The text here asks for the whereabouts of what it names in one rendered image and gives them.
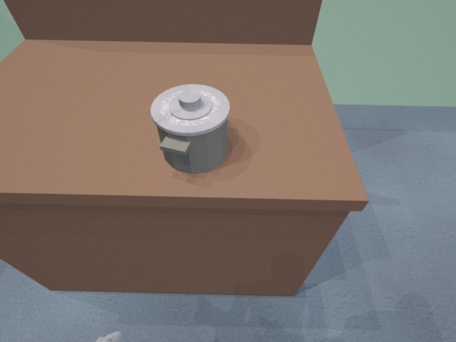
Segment lid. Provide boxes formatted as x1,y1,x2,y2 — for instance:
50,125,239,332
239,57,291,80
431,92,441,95
150,84,230,136

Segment table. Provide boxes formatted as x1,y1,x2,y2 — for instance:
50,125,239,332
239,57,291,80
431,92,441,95
0,0,369,296

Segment knob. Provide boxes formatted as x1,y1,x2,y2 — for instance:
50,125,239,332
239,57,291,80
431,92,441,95
178,90,201,109

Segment pot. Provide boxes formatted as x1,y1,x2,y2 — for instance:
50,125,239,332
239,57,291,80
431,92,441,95
157,119,227,173

